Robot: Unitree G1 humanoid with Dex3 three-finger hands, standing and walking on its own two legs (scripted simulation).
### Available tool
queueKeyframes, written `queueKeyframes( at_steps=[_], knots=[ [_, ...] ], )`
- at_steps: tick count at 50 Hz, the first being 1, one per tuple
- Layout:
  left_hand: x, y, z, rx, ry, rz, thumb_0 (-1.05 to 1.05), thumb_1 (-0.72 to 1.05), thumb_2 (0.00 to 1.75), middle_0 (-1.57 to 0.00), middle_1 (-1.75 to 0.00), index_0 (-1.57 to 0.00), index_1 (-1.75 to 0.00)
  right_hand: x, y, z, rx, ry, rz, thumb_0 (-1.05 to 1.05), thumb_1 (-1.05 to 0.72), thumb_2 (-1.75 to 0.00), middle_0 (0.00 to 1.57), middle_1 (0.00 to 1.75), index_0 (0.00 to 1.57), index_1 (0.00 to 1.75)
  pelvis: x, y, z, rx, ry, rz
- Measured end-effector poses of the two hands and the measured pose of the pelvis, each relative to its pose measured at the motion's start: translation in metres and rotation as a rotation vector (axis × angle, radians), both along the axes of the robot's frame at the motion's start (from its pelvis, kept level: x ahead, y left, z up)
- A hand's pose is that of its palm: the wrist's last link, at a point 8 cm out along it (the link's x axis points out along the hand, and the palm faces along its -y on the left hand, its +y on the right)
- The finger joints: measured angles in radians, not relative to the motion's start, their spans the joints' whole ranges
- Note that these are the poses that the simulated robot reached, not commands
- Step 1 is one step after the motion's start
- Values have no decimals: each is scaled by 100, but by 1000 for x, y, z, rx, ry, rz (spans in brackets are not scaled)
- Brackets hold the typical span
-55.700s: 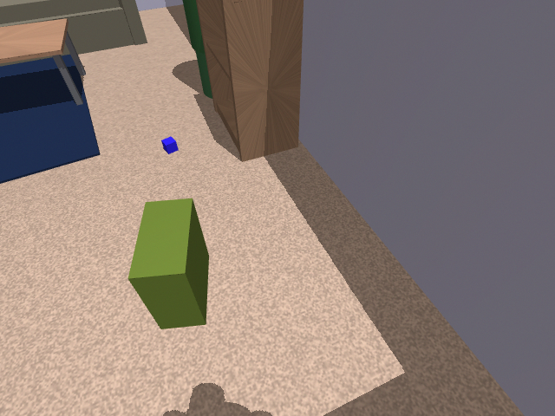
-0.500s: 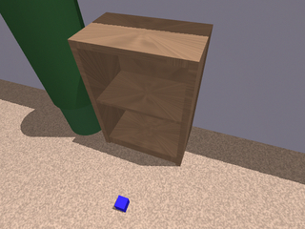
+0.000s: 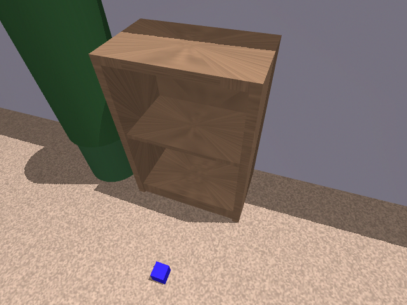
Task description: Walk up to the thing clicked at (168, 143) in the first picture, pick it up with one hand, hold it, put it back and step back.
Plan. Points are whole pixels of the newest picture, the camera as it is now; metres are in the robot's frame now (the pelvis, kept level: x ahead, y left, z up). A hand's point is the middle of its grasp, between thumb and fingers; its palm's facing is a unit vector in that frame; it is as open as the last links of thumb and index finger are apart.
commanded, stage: stand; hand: left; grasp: from above
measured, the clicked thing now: (160, 272) +0.42 +0.24 -0.75
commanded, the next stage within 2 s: step back in 0.10 s
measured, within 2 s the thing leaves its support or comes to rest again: neither
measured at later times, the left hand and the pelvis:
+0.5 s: hand out of the picture +0.09 +0.31 -0.18, palm faces -0.03 -0.93 -0.38, open 7.4 cm; pelvis -0.06 +0.04 -0.02, yaw +0 degrees
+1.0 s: hand out of the picture -0.04 +0.27 -0.15, palm faces -0.07 -0.90 -0.42, open 7.4 cm; pelvis -0.16 +0.02 -0.01, yaw -5 degrees
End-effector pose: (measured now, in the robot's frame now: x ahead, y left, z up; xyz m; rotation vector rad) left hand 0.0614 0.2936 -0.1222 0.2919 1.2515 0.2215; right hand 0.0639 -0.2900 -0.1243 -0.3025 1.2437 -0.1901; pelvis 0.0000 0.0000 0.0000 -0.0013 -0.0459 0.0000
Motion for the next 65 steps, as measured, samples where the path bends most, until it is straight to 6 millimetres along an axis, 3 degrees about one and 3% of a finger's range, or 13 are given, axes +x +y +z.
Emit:
queueKeyframes(
  at_steps=[6,14,21,26,34,40,43,46,50,55,61,65],
  knots=[
    [-2,1,0,0,4,3,0,91,90,-20,-30,-20,-29,-3,0,-1,3,8,-4,0,-90,-90,20,30,20,30,-2,0,-1,0,4,0],
    [-4,24,-6,40,-12,-9,0,91,90,-20,-30,-20,-30,-11,-9,-5,-35,12,-18,0,-90,-90,21,30,20,30,-28,11,-12,-12,15,-1],
    [17,58,-23,51,-76,-54,0,91,90,-20,-30,-20,-30,-48,5,-3,-97,44,-32,0,-90,-90,20,30,20,30,-47,38,-27,-12,31,0],
    [17,57,-21,37,-94,-77,0,91,90,-20,-30,-20,-29,-79,21,8,-105,84,-30,0,-90,-90,21,30,20,30,-63,42,-17,-25,38,-6],
    [-23,46,-21,26,-36,-135,0,91,90,-20,-30,-20,-29,-92,25,2,-84,-18,-62,0,-90,-90,21,30,20,30,-89,43,-18,-6,30,-64],
    [-53,35,-19,63,-40,-158,0,91,90,-20,-30,-20,-29,-108,13,-17,-40,-89,-66,0,-90,-90,21,30,20,30,-117,29,-31,17,11,-103],
    [-74,25,-10,74,-54,-151,0,91,90,-20,-30,-20,-29,-119,4,-25,-21,-97,-82,0,-90,-90,21,30,20,30,-132,22,-31,-23,-10,-86],
    [-93,21,3,77,-73,-141,0,91,90,-20,-30,-20,-30,-132,0,-20,-10,-85,-83,0,-90,-90,21,30,20,30,-144,17,-23,27,-10,-102],
    [-110,20,16,88,-93,-125,0,91,90,-20,-30,-20,-30,-153,-6,-12,-20,-75,-71,0,-90,-90,21,30,20,30,-162,17,-15,41,14,-88],
    [-122,25,19,94,-160,-128,0,90,90,-20,-30,-20,-30,-187,-9,-13,-59,-27,-33,0,-90,-90,21,30,20,30,-191,22,-17,22,26,-55],
    [-154,42,-3,62,-207,-109,0,90,90,-20,-30,-20,-30,-223,6,-13,-93,-13,18,0,-90,-90,20,30,20,30,-233,35,-31,9,3,-1],
    [-190,49,-14,33,-160,-85,0,91,90,-20,-30,-20,-29,-253,21,-1,-86,-25,27,0,-90,-90,20,30,20,30,-258,41,-27,12,-19,-14]
  ],
)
